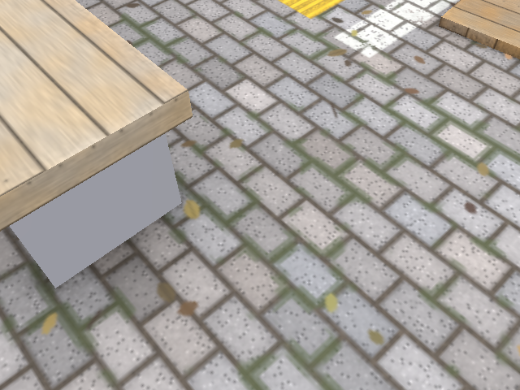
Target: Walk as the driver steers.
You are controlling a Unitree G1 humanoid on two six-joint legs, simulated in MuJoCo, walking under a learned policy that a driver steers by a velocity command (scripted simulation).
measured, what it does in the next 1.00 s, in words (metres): walks ahead, turning right: right foot, then left foot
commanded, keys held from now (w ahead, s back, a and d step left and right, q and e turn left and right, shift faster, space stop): e+shift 0.98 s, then q+shift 0.02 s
